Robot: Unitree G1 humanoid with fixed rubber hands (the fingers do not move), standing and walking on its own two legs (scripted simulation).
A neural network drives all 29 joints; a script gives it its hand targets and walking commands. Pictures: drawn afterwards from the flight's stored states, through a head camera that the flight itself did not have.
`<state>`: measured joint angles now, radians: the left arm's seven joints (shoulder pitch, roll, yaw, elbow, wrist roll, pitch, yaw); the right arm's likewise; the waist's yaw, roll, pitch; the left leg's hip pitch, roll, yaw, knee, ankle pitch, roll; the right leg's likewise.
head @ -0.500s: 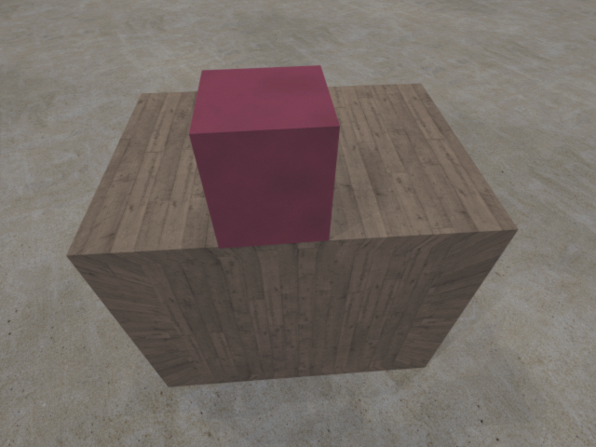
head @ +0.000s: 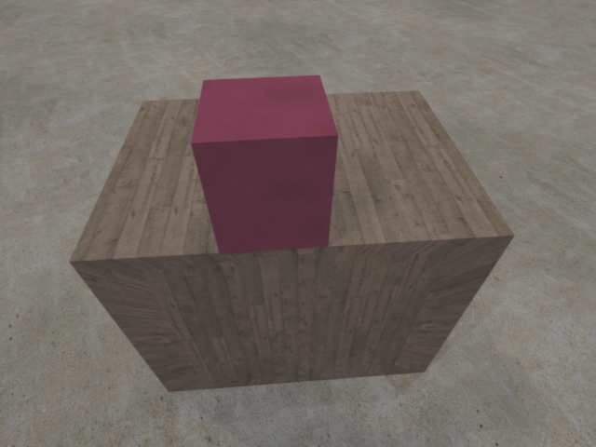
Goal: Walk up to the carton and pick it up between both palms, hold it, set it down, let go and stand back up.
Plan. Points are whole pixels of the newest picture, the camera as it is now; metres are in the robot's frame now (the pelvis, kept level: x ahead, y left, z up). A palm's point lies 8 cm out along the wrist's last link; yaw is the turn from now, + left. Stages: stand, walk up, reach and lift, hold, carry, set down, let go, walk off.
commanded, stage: stand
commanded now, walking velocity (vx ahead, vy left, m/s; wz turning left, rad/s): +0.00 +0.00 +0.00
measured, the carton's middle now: (268, 166) +0.60 +0.08 +0.06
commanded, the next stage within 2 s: walk up in 0.98 s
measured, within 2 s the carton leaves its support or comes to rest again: neither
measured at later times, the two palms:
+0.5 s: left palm out of the picture -0.02 +0.20 -0.14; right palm out of the picture -0.02 -0.20 -0.14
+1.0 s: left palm out of the picture -0.04 +0.19 -0.14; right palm out of the picture -0.04 -0.19 -0.14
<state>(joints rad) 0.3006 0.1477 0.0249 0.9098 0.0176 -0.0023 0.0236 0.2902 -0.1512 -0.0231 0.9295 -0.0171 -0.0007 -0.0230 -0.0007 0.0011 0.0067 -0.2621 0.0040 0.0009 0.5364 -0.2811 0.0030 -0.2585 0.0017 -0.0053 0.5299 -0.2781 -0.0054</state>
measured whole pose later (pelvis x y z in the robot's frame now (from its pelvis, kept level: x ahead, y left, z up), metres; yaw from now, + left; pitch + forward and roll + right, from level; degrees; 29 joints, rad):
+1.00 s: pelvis -0.01 +0.00 +0.01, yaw +0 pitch -2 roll +0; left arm 0.33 0.08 0.02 1.15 0.02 0.00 0.04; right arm 0.32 -0.09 -0.02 1.16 -0.01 0.00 -0.04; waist 0.00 0.00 0.03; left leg -0.20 0.00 0.00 0.45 -0.22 0.00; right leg -0.20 0.00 0.00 0.44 -0.22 0.00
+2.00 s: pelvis +0.06 +0.13 +0.00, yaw -2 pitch +0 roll -1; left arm 0.14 0.18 0.03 0.79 0.05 0.09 0.01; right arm 0.45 -0.07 -0.04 0.72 -0.04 -0.05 -0.06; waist -0.06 -0.07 0.08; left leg -0.24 0.07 0.15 0.49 -0.25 0.02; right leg -0.44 -0.03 -0.03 0.89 -0.41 0.03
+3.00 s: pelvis +0.07 +0.05 +0.01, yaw +3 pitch -1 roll +0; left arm 0.37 0.13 0.03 0.81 0.02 -0.02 0.01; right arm 0.33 -0.13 -0.02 0.85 -0.03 -0.02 -0.02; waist 0.01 0.00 0.01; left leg -0.19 0.00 0.02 0.46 -0.25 0.01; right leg -0.16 0.02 -0.20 0.41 -0.23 -0.08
